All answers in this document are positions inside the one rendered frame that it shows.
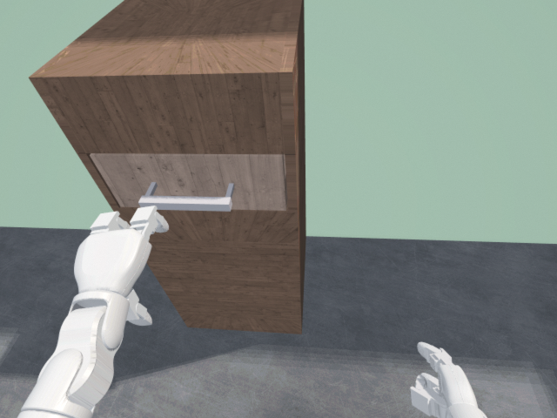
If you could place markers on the left robot forearm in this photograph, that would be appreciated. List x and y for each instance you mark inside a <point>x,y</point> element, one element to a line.
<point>79,373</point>

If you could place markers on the left robot hand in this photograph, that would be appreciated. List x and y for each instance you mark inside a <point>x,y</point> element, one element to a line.
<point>115,253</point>

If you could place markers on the cabinet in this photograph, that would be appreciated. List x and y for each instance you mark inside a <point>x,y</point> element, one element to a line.
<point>199,77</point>

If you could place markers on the handle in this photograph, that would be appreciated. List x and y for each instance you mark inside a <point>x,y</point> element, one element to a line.
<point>186,203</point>

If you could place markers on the right robot hand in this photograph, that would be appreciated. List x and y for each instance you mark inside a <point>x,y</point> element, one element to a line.
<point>433,396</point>

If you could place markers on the drawer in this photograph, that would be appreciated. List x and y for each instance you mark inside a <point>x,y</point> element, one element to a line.
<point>259,179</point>

